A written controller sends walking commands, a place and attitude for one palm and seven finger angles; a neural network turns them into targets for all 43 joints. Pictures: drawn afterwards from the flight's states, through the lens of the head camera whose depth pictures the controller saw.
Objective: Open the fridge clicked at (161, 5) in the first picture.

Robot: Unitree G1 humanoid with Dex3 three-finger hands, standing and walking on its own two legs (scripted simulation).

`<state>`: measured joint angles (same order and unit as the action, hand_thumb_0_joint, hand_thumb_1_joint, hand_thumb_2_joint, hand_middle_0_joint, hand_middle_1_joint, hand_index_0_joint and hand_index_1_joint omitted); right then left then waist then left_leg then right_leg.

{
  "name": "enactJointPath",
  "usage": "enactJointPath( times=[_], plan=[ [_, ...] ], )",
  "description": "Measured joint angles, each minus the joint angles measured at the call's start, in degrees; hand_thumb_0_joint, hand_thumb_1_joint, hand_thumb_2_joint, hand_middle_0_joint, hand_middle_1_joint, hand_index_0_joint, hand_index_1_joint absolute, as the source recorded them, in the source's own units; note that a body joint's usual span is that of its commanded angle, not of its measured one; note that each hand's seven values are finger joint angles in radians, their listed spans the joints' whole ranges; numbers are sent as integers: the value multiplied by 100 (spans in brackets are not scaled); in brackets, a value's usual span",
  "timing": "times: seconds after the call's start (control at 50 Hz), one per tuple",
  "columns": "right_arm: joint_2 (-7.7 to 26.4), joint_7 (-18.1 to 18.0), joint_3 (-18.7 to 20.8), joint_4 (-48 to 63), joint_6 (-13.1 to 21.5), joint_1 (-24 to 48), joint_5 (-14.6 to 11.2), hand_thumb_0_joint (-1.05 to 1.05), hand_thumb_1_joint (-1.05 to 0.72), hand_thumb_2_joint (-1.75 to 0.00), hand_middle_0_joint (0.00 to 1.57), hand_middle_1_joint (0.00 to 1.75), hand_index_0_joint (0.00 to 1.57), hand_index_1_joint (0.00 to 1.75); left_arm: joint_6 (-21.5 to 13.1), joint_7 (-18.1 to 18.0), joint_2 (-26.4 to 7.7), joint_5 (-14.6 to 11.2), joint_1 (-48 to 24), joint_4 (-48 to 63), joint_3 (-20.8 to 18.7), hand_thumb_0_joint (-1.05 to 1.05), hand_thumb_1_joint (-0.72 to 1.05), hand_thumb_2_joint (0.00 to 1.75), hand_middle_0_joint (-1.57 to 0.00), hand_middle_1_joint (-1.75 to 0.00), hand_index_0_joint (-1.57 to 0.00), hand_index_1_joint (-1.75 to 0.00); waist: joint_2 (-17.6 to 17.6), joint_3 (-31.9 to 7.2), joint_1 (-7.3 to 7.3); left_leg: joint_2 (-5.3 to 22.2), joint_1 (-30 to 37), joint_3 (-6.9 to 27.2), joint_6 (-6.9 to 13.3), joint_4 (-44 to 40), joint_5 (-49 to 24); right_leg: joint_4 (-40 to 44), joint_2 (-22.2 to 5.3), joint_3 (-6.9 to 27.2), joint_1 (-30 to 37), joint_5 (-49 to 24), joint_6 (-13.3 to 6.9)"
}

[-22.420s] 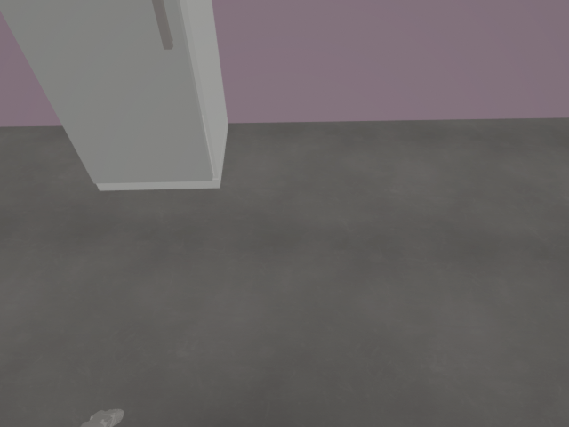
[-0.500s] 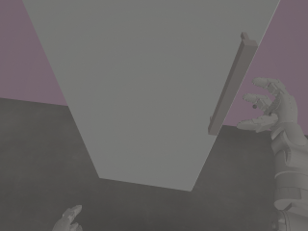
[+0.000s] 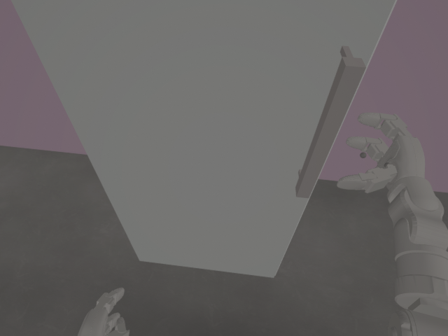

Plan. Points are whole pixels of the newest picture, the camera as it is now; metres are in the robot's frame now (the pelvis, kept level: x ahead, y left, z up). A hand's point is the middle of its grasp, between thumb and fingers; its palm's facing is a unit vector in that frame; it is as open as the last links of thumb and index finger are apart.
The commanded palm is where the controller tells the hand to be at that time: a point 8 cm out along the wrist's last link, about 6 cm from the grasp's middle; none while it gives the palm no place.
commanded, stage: feel for the door with the fingertips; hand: right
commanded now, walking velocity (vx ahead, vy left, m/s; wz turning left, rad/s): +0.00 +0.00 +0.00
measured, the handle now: (320, 133) +0.46 -0.15 +0.14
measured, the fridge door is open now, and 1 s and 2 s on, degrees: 0 0 0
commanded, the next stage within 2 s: slide the fingers in behind the handle in 0.80 s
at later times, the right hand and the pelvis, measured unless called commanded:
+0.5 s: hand (346, 147) +0.41 -0.18 +0.16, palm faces +0.09 +1.00 +0.01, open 14.0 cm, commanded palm +0.38 -0.23 +0.16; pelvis +0.00 +0.00 +0.00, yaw +0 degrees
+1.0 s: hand (344, 143) +0.42 -0.18 +0.16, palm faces +0.09 +1.00 +0.01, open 13.6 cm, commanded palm +0.39 -0.23 +0.16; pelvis -0.01 +0.01 +0.00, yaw -1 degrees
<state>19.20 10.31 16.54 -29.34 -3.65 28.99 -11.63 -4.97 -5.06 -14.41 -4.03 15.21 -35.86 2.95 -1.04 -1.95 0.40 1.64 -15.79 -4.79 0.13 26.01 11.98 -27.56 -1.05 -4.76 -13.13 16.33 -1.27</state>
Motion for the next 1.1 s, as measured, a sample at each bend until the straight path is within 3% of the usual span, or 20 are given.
enactJointPath(
  times=[0.2,0.34,0.54,0.96,1.1],
  plan=[
    [-162,-140,-225,-20,-286,132,28,-1,50,-30,30,120,30,120,113,15,16,1,-39,-41,12,1,90,90,-21,-30,-20,-30,-14,-28,0,8,5,-34,-3,4,32,-17,7,38,-16,25,1],
    [-386,-363,-306,270,-150,43,64,-1,50,-30,30,120,30,120,145,37,47,47,-34,-91,-13,1,90,90,-21,-30,-20,-30,-7,-13,-2,-6,25,-8,4,4,41,16,-4,13,32,26,13],
    [-182,-413,-201,-155,-313,270,126,-1,50,-30,30,120,30,120,262,6,27,28,5,-102,-8,1,90,90,-21,-30,-20,-30,-34,-24,52,-39,79,-21,38,-33,20,59,-33,25,87,-7,43],
    [-17,-292,-140,-1332,304,1064,180,-1,50,-30,35,123,35,124,137,2,-58,46,176,-272,-49,1,90,90,-20,-30,-20,-30,3,38,120,-32,-225,-82,84,101,-47,-100,-41,93,-253,-90,64],
    [-21,-234,-115,-1396,541,980,150,-1,50,-30,33,122,33,122,87,45,-61,34,269,-286,-52,1,90,90,-20,-30,-20,-30,-24,8,146,-45,-272,-24,82,127,-67,-126,-52,38,-275,-85,55]
  ],
)
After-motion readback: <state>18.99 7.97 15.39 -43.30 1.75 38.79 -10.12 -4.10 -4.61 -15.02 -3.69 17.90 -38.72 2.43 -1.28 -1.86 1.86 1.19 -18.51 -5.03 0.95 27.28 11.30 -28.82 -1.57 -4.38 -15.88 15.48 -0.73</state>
